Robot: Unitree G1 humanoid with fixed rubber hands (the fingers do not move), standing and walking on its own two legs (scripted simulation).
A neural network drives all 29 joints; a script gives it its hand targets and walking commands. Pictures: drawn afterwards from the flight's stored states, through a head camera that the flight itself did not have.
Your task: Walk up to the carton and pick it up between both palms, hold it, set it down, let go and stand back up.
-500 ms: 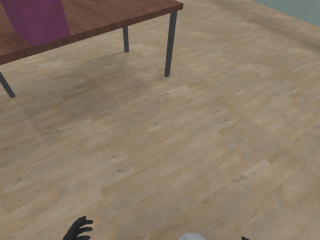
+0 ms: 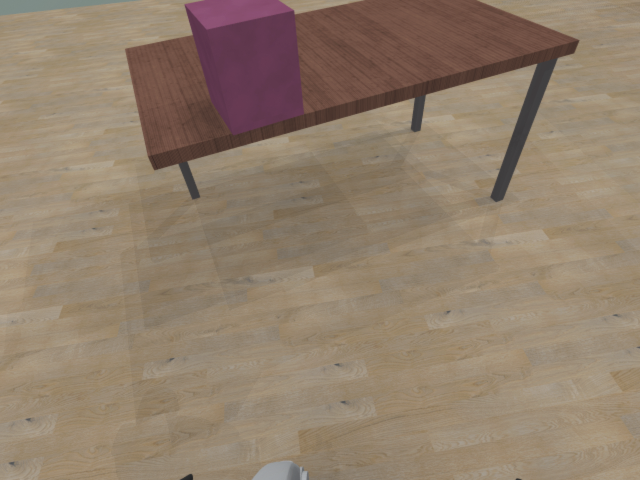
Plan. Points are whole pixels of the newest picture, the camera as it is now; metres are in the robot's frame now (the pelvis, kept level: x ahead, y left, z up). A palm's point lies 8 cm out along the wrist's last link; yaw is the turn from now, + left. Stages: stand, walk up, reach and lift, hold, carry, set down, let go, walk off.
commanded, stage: walk up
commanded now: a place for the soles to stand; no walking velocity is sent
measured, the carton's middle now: (247, 62) +1.06 +0.22 +0.07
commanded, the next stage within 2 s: none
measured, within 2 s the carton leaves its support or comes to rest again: neither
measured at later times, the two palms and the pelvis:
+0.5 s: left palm (154, 386) +0.30 +0.30 -0.12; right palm (429, 379) +0.31 -0.14 -0.10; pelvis +0.20 +0.07 -0.01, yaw +11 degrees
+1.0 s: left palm (150, 363) +0.34 +0.31 -0.10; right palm (379, 246) +0.57 -0.08 -0.09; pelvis +0.38 +0.08 +0.01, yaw +16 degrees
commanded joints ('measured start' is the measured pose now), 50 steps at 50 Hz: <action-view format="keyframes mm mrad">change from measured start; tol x32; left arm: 1 -75 178 46 -79 3 -50 -19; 50 50 202 82 -21 -19 17 -49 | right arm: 1 -107 103 53 -150 13 -54 19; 10 259 -155 -88 -184 -20 -121 -51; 50 -76 129 50 -162 -4 -109 -8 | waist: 1 -3 -275 -15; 10 -167 208 -218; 50 6 -279 -27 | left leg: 1 -3 72 4 -333 53 14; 8 542 -61 87 -640 151 119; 11 653 333 -819 -988 -136 269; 13 631 302 -591 -864 342 241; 30 236 149 -211 -783 156 252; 36 -271 -40 -32 166 -161 60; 50 184 16 120 -529 105 77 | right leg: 1 47 -244 116 -357 146 -165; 6 18 -256 10 -246 28 -135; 10 -427 49 105 680 -326 -9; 14 -500 -20 276 868 -143 -13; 31 71 103 140 -10 77 -88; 35 260 -377 1061 -446 -504 -316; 50 17 -134 266 -330 135 -210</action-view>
